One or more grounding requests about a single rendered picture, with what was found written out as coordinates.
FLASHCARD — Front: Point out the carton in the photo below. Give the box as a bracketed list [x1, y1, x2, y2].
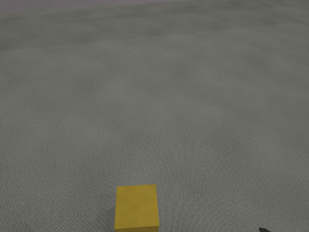
[114, 184, 159, 232]

